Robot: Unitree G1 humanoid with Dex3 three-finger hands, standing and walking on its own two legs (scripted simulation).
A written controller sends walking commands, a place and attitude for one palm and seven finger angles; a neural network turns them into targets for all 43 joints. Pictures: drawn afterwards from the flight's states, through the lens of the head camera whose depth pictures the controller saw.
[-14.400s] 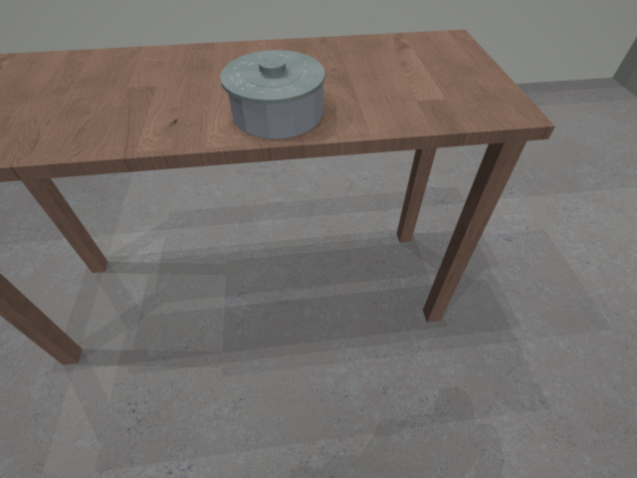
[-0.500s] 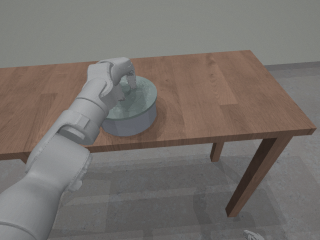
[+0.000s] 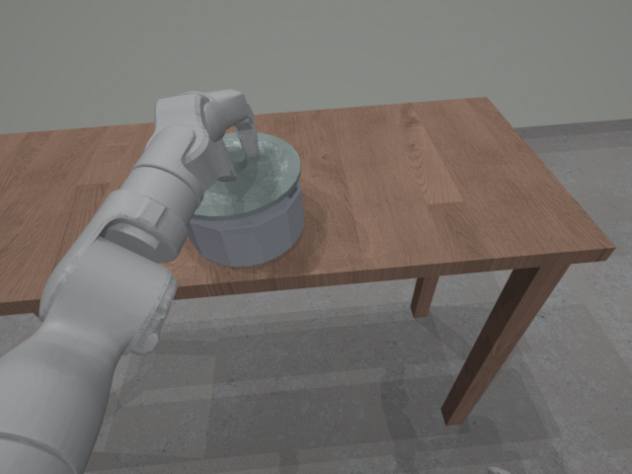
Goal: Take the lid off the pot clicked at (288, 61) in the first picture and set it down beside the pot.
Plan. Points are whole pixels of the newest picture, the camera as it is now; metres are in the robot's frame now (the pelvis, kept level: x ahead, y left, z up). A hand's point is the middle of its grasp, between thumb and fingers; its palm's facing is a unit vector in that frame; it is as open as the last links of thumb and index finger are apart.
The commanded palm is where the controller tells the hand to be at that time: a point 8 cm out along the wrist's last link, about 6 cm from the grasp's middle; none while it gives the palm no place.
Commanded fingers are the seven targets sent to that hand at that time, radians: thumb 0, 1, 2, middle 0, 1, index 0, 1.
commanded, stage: lift the lid straight up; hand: left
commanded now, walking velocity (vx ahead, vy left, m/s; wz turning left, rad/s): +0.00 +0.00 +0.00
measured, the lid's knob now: (229, 160) +0.48 +0.11 +0.18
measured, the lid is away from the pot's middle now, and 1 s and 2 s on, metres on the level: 0.01 0.01 0.09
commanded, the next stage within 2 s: move the lid sideways beside the pot in 1.38 s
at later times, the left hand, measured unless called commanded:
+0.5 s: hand (210, 124) +0.45 +0.12 +0.25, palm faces -0.30 -0.13 -0.95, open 7.7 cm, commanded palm +0.45 +0.12 +0.33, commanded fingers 0.00 0.72 0.93 -0.74 -1.05 -0.76 -1.05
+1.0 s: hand (207, 86) +0.46 +0.11 +0.30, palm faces -0.23 -0.14 -0.96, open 7.7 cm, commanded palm +0.45 +0.11 +0.37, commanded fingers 0.00 0.72 0.93 -0.74 -1.05 -0.76 -1.05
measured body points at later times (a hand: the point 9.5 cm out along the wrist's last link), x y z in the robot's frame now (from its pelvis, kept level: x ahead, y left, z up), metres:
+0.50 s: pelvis +0.00 +0.01 +0.00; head -0.01 -0.02 +0.45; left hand +0.46 +0.12 +0.30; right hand +0.09 -0.25 -0.12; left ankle +0.06 +0.10 -0.74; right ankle -0.06 -0.12 -0.74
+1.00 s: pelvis +0.00 +0.01 +0.00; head -0.01 -0.01 +0.45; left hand +0.46 +0.12 +0.35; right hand +0.09 -0.24 -0.13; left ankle +0.06 +0.10 -0.74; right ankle -0.06 -0.12 -0.74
